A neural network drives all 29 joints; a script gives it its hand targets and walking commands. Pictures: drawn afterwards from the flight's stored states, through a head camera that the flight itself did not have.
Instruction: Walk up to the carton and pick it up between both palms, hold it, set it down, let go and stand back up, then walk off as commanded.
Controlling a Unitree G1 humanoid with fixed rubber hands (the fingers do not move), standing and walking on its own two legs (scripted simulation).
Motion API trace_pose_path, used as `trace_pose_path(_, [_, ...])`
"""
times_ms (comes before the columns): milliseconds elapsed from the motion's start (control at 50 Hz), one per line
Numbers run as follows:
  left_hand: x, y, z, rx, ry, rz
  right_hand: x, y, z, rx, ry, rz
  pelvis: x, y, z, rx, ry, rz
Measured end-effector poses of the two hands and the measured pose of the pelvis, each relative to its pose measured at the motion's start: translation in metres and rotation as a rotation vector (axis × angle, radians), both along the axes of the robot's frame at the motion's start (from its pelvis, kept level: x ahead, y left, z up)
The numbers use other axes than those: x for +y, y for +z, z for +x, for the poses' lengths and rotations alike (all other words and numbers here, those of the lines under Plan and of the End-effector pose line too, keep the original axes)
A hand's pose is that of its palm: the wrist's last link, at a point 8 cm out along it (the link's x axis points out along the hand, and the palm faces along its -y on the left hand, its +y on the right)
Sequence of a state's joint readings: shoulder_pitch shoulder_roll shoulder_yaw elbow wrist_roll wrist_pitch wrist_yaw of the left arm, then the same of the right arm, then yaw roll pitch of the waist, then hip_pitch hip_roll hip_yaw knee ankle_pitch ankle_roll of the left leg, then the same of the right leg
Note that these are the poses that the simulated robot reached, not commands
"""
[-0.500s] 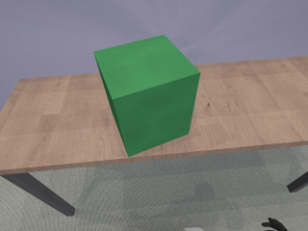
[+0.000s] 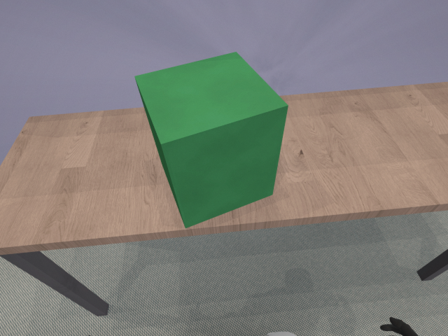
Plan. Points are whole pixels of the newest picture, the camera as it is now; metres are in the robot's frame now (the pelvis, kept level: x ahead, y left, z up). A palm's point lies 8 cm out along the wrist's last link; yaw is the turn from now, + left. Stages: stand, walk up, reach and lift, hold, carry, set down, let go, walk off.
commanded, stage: reach and lift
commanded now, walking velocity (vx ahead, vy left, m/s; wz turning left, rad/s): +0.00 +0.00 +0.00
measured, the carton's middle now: (210, 141) +0.47 +0.05 +0.08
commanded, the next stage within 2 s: none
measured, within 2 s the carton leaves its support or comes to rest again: neither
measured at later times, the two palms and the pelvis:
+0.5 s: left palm (98, 322) +0.16 +0.25 -0.06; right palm out of the picture +0.13 -0.29 -0.07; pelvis -0.01 +0.00 +0.02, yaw +0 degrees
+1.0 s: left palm (98, 320) +0.16 +0.22 +0.00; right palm (411, 320) +0.15 -0.27 -0.02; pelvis -0.02 +0.01 +0.02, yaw +0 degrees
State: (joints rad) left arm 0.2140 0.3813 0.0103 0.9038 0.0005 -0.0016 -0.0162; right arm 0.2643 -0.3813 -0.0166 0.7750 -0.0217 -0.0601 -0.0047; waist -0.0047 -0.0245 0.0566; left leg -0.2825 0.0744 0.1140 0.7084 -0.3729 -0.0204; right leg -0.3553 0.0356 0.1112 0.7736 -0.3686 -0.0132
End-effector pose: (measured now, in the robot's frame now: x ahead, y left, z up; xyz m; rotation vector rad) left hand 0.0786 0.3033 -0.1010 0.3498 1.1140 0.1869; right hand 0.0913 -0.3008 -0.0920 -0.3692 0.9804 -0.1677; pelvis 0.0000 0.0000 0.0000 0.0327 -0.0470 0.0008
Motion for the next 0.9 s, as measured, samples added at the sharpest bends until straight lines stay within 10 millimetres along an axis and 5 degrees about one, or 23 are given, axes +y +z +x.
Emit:
trace_pose_path(100, [-0.001, 0.001, 0.028, 0.097, 0.049, 0.034, 0.007, -0.009, 0.016, -0.021, 0.136, 0.018, 0.0, -0.007, -0.007, -0.031, 0.0, 0.003])
trace_pose_path(220, [-0.026, 0.029, 0.088, -0.083, -0.006, 0.009, 0.007, -0.005, 0.034, -0.082, 0.109, 0.064, 0.0, -0.007, -0.006, -0.029, 0.0, 0.004])
trace_pose_path(300, [-0.044, 0.041, 0.104, -0.154, -0.016, -0.033, 0.007, 0.004, 0.04, -0.107, 0.083, 0.092, 0.0, -0.001, -0.002, -0.005, 0.001, 0.001])
trace_pose_path(440, [-0.057, 0.042, 0.093, -0.148, 0.008, -0.072, 0.01, 0.017, 0.039, -0.1, 0.071, 0.122, 0.001, 0.012, -0.004, 0.038, 0.003, -0.008])
trace_pose_path(660, [-0.052, 0.06, 0.069, -0.268, 0.027, -0.037, 0.023, 0.043, 0.048, -0.2, 0.115, 0.169, 0.007, 0.021, -0.013, 0.061, 0.003, -0.022])
trace_pose_path(900, [-0.068, 0.084, 0.07, -0.422, 0.062, -0.077, 0.033, 0.068, 0.051, -0.302, 0.128, 0.232, 0.01, 0.024, -0.021, 0.061, 0.002, -0.028])
